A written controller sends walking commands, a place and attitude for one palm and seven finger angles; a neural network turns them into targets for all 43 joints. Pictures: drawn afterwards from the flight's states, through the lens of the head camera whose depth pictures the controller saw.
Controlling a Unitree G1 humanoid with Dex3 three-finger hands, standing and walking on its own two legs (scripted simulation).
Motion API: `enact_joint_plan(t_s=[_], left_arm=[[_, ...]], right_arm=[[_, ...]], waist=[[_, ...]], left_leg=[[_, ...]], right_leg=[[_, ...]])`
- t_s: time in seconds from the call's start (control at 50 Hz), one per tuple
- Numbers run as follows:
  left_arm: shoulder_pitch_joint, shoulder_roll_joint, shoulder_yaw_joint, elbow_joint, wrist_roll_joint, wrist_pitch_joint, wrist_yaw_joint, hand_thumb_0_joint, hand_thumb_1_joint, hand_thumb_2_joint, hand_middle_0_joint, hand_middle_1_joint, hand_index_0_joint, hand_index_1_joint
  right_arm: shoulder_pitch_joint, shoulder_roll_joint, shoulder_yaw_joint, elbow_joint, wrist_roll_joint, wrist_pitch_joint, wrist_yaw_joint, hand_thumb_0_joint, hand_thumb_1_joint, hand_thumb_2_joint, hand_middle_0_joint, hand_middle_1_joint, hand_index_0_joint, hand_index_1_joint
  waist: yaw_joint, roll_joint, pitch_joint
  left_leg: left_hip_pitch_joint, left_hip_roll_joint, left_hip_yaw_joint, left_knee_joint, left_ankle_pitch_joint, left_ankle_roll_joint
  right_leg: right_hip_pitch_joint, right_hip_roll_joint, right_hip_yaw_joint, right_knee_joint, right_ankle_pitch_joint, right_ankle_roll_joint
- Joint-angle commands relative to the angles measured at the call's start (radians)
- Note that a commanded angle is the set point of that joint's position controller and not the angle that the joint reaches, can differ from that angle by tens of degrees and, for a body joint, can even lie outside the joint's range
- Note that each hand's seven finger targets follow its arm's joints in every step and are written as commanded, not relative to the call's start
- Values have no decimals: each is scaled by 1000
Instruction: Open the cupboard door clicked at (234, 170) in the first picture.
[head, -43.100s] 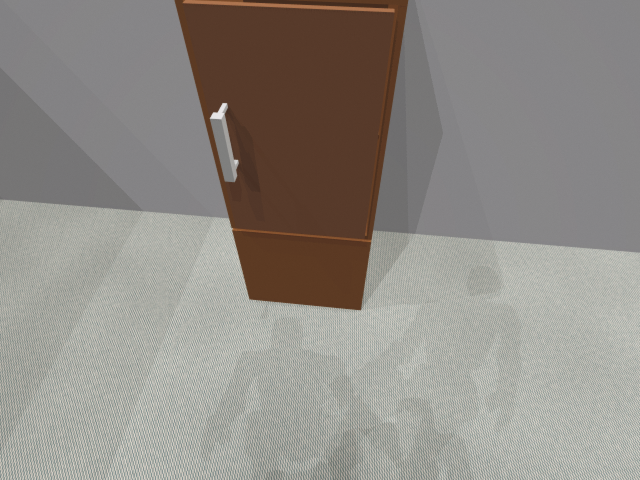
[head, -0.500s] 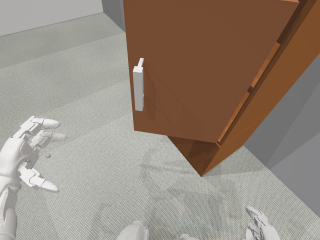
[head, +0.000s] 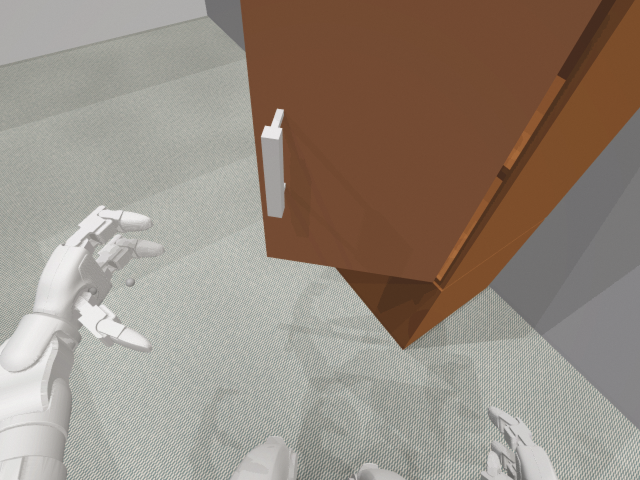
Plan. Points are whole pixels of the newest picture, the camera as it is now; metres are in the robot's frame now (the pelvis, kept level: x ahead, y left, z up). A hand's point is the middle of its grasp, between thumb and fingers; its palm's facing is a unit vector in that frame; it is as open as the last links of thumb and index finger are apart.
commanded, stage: move the hooked fingers beside the handle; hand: left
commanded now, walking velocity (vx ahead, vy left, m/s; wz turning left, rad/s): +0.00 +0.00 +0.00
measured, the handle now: (277, 166) +0.55 +0.10 +0.04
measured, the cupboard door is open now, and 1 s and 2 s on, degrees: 47 47 47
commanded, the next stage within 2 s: none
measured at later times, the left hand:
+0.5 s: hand (168, 237) +0.39 +0.22 +0.06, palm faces -0.09 -1.00 -0.02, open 14.0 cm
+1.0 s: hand (208, 198) +0.46 +0.19 +0.05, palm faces -0.08 -1.00 +0.00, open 14.0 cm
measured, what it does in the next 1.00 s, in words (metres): stands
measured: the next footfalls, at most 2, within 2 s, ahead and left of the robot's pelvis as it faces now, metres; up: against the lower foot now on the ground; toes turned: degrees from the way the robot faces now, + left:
none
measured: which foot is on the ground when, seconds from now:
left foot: down 0.00-1.00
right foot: down 0.00-1.00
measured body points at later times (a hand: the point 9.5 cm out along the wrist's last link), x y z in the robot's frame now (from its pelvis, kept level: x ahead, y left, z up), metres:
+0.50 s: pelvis +0.01 +0.01 +0.00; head +0.08 +0.03 +0.44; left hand +0.39 +0.28 +0.06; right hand +0.11 -0.26 -0.10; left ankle +0.05 +0.06 -0.67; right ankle -0.01 -0.09 -0.67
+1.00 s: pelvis +0.01 +0.01 -0.01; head +0.10 +0.03 +0.43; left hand +0.46 +0.24 +0.06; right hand +0.05 -0.26 -0.12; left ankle +0.05 +0.06 -0.67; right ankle -0.01 -0.09 -0.67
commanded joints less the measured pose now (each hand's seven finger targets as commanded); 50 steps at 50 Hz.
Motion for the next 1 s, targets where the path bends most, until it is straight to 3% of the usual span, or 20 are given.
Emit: enact_joint_plan(t_s=[0.0, 0.08, 0.16, 0.18, 0.28, 0.32, 0.36, 0.4, 0.46, 0.48, 0.52, 0.54, 0.62, 0.7, 0.72, 0.88, 0.9, 0.94, 0.98], left_arm=[[-267, 231, 67, -182, -4, -63, 39, 0, -500, 300, -300, -1200, -300, -1200], [-283, 231, 69, -148, 10, -63, 71, 0, -500, 300, -300, -1200, -300, -1200], [-307, 183, 29, -152, 23, -82, 92, 0, -500, 300, -300, -1200, -300, -1200], [-308, 192, 39, -151, 20, -86, 95, 0, -500, 300, -300, -1200, -300, -1200], [-436, 199, 28, -93, 40, -98, 110, 0, -500, 300, -300, -1200, -300, -1200], [-410, 220, 52, -70, 46, -104, 113, 0, -500, 300, -300, -1200, -300, -1200], [-493, 184, 7, -60, 54, -111, 115, 0, -500, 300, -300, -1200, -300, -1200], [-544, 178, -7, -51, 61, -124, 119, 0, -500, 300, -300, -1200, -300, -1200], [-567, 185, -5, 12, 74, -120, 132, 0, -500, 300, -300, -1200, -300, -1200], [-608, 154, -38, 19, 76, -123, 135, 0, -500, 300, -300, -1200, -300, -1200], [-588, 184, -1, 54, 81, -120, 148, 0, -500, 300, -300, -1200, -300, -1200], [-610, 163, -25, 70, 85, -118, 150, 0, -500, 300, -300, -1200, -300, -1200], [-708, 178, -16, 147, 103, -130, 173, 0, -500, 300, -300, -1200, -300, -1200], [-774, 222, 12, 169, 118, -161, 184, 0, -500, 300, -300, -1200, -300, -1200], [-782, 193, -13, 185, 120, -162, 184, 0, -500, 300, -300, -1200, -300, -1200], [-941, 178, -30, 287, 140, -182, 205, 0, -500, 300, -300, -1200, -300, -1200], [-942, 199, -10, 288, 143, -187, 209, 0, -500, 300, -300, -1200, -300, -1200], [-944, 205, -6, 321, 147, -186, 215, 0, -500, 300, -300, -1200, -300, -1200], [-950, 259, 37, 348, 152, -189, 221, 0, -500, 300, -300, -1200, -300, -1200]], right_arm=[[17, -161, -69, -125, -1, -30, -5, 0, -900, -900, 200, 300, 200, 300], [32, -163, -69, -125, -6, -8, 4, 0, -900, -900, 200, 300, 200, 300], [46, -161, -79, -120, -6, 8, 12, 0, -900, -900, 200, 300, 200, 300], [50, -163, -79, -119, -8, 10, 13, 0, -900, -900, 200, 300, 200, 300], [63, -164, -78, -94, -9, 33, 13, 0, -900, -900, 200, 300, 200, 300], [69, -165, -81, -93, -10, 42, 13, 0, -900, -900, 200, 300, 200, 300], [71, -162, -80, -82, -10, 47, 14, 0, -900, -900, 200, 300, 200, 300], [82, -164, -83, -66, -11, 49, 14, 0, -900, -900, 200, 300, 200, 300], [92, -171, -86, -55, -12, 61, 17, 0, -900, -900, 200, 300, 200, 300], [94, -170, -83, -53, -14, 63, 18, 0, -900, -900, 200, 300, 200, 300], [100, -172, -86, -51, -16, 73, 21, 0, -900, -900, 200, 300, 200, 300], [100, -170, -84, -53, -13, 79, 22, 0, -900, -900, 200, 300, 200, 300], [109, -170, -81, -42, -16, 97, 25, 0, -900, -900, 200, 300, 200, 300], [126, -173, -83, -31, -20, 109, 27, 0, -900, -900, 200, 300, 200, 300], [128, -168, -80, -32, -21, 113, 30, 0, -900, -900, 200, 300, 200, 300], [166, -172, -84, 2, -28, 136, 37, 0, -900, -900, 200, 300, 200, 300], [170, -176, -87, 6, -29, 138, 39, 0, -900, -900, 200, 300, 200, 300], [179, -174, -84, 10, -31, 147, 41, 0, -900, -900, 200, 300, 200, 300], [191, -176, -81, 10, -33, 154, 41, 0, -900, -900, 200, 300, 200, 300]], waist=[[-7, 70, -294], [-4, 74, -285], [-17, 69, -311], [-12, 66, -327], [-34, 54, -304], [-21, 66, -337], [-42, 86, -330], [-48, 104, -358], [-47, 98, -330], [-61, 94, -334], [-43, 75, -360], [-57, 68, -346], [-65, 63, -330], [-63, 82, -394], [-69, 94, -390], [-101, 96, -395], [-93, 106, -433], [-102, 79, -426], [-92, 67, -429]], left_leg=[[371, 54, -134, -179, 183, -60], [365, 53, -135, -178, 215, -64], [416, 60, -140, -175, 255, -70], [413, 57, -139, -165, 288, -71], [384, 57, -136, -153, 264, -67], [391, 56, -127, -150, 286, -67], [417, 61, -142, -151, 273, -71], [460, 67, -157, -145, 300, -80], [457, 71, -177, -159, 262, -88], [459, 70, -178, -151, 269, -83], [448, 67, -171, -152, 263, -81], [439, 66, -167, -152, 257, -78], [399, 65, -165, -140, 215, -73], [420, 66, -160, -119, 265, -75], [418, 64, -159, -116, 260, -74], [416, 68, -175, -93, 262, -71], [428, 69, -171, -88, 274, -73], [398, 65, -156, -78, 288, -66], [347, 58, -141, -62, 298, -59]], right_leg=[[-19, -37, 73, -147, 166, 17], [-16, -34, 65, -139, 192, 13], [-39, -35, 61, -136, 212, 18], [-26, -32, 62, -128, 234, 14], [-48, -33, 67, -123, 227, 17], [-29, -34, 70, -121, 245, 17], [-73, -34, 64, -120, 221, 18], [-103, -32, 62, -113, 222, 15], [-136, -33, 54, -114, 186, 12], [-144, -33, 54, -111, 190, 12], [-118, -33, 57, -113, 192, 13], [-124, -34, 58, -117, 195, 15], [-146, -34, 62, -107, 172, 15], [-138, -32, 68, -94, 204, 13], [-147, -31, 67, -93, 199, 15], [-210, -26, 61, -75, 192, 13], [-204, -27, 65, -73, 198, 15], [-179, -24, 69, -76, 223, 18], [-146, -22, 76, -65, 248, 17]])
